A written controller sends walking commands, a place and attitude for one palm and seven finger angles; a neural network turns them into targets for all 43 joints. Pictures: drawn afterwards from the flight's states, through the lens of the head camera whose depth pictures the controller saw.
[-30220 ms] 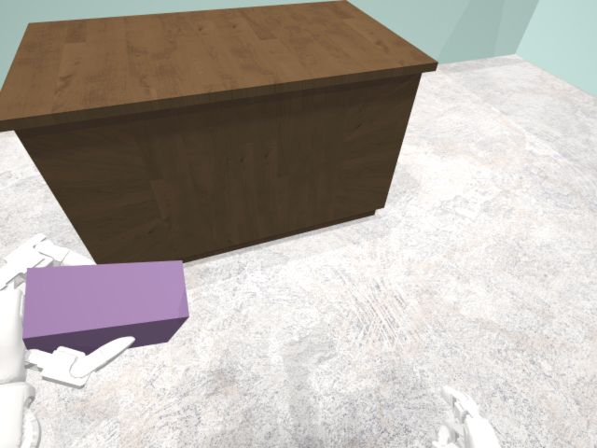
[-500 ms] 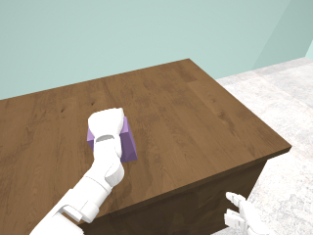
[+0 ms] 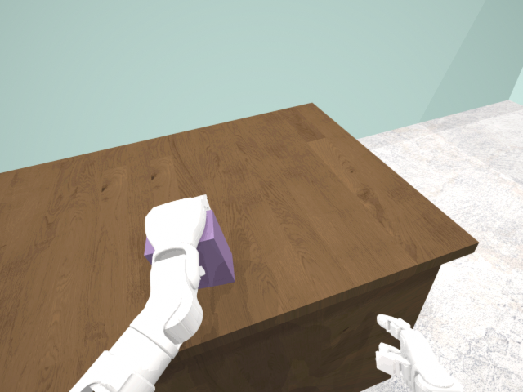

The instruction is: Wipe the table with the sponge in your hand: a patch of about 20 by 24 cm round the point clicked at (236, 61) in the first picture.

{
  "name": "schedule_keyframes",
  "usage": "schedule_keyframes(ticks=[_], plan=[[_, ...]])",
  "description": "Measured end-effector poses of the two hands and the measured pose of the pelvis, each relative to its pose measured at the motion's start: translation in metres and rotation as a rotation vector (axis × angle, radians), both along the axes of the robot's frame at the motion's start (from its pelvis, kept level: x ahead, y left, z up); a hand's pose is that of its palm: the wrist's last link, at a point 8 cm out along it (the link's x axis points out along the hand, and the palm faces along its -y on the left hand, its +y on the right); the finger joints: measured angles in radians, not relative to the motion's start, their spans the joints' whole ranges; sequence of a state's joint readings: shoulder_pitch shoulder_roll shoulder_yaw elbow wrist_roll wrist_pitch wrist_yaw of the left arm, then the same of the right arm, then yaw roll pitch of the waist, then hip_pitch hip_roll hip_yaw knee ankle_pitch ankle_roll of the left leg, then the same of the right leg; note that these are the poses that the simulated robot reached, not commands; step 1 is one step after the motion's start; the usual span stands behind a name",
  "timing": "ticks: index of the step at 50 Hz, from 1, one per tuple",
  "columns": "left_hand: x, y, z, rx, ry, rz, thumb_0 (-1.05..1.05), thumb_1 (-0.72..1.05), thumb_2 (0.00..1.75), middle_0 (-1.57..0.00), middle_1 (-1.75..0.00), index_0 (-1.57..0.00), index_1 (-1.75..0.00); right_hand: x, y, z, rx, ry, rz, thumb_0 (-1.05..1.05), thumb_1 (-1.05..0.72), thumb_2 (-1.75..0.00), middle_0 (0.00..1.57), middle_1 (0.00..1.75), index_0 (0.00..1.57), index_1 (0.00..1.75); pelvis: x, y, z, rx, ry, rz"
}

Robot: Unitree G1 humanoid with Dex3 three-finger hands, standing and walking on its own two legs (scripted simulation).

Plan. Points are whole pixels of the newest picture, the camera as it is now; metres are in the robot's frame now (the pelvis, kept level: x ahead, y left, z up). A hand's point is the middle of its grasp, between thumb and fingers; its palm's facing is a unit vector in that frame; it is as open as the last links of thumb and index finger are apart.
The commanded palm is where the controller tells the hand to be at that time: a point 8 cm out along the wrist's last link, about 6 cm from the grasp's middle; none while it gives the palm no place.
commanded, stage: wipe back along the third lane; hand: left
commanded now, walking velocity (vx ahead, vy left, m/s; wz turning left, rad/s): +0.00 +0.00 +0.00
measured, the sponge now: (197, 261) +0.32 +0.16 +0.05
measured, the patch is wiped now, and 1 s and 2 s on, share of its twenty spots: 0.90 0.90 0.90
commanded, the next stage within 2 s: slide back across to the middle lane in 0.04 s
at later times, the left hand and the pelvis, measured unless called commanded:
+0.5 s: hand (175, 254) +0.28 +0.17 +0.12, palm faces +0.17 -0.27 -0.95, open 9.8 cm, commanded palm +0.23 +0.18 +0.16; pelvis +0.00 +0.00 +0.00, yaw -1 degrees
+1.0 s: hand (141, 267) +0.26 +0.21 +0.11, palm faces +0.14 -0.19 -0.97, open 9.8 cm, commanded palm +0.22 +0.22 +0.16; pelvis -0.02 +0.00 +0.00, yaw -1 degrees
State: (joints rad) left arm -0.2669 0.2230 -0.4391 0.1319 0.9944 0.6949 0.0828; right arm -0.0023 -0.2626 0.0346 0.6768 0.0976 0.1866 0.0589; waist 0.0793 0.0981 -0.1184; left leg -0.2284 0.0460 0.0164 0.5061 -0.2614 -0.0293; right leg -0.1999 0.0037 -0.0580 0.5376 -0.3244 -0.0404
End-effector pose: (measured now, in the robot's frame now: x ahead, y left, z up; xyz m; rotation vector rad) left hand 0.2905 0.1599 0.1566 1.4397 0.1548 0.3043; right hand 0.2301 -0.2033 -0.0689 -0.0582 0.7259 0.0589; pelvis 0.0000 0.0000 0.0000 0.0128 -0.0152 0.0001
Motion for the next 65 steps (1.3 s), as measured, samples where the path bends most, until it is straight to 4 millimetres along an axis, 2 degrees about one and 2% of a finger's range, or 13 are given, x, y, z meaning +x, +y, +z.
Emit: schedule_keyframes(ticks=[19, 31, 40, 50, 65], plan=[[-0.027, 0.009, 0.005, -0.125, -0.057, -0.038, 0.01, -0.47, 1.07, -0.71, -1.39, -0.73, -1.38, -0.002, 0.003, 0.005, -0.013, -0.018, -0.013, 0.02, -0.91, -0.90, 0.20, 0.30, 0.19, 0.29, -0.002, 0.003, 0.000, -0.001, -0.019, -0.015], [-0.054, 0.031, 0.010, -0.192, -0.069, -0.008, 0.00, -0.47, 1.07, -0.71, -1.39, -0.74, -1.38, -0.003, 0.003, 0.012, -0.036, -0.055, -0.019, 0.02, -0.91, -0.90, 0.20, 0.30, 0.20, 0.29, -0.006, 0.002, 0.001, -0.004, -0.039, -0.024], [-0.062, 0.041, 0.009, -0.161, -0.054, 0.019, -0.01, -0.47, 1.07, -0.72, -1.38, -0.74, -1.37, -0.005, 0.002, 0.015, -0.052, -0.089, -0.018, 0.02, -0.91, -0.90, 0.20, 0.30, 0.20, 0.30, -0.013, 0.000, 0.002, -0.004, -0.046, -0.018], [-0.061, 0.057, 0.009, -0.102, -0.022, 0.070, -0.01, -0.48, 1.07, -0.73, -1.38, -0.75, -1.37, -0.012, -0.005, 0.012, -0.070, -0.094, -0.027, 0.02, -0.90, -0.90, 0.20, 0.30, 0.20, 0.30, -0.017, -0.004, 0.002, -0.003, -0.048, -0.013], [-0.028, 0.065, 0.002, 0.019, 0.088, 0.102, -0.01, -0.49, 1.07, -0.74, -1.37, -0.76, -1.36, -0.025, -0.019, -0.003, -0.093, -0.058, -0.056, 0.02, -0.90, -0.90, 0.20, 0.30, 0.20, 0.30, -0.018, -0.008, 0.002, 0.002, -0.027, -0.006]])
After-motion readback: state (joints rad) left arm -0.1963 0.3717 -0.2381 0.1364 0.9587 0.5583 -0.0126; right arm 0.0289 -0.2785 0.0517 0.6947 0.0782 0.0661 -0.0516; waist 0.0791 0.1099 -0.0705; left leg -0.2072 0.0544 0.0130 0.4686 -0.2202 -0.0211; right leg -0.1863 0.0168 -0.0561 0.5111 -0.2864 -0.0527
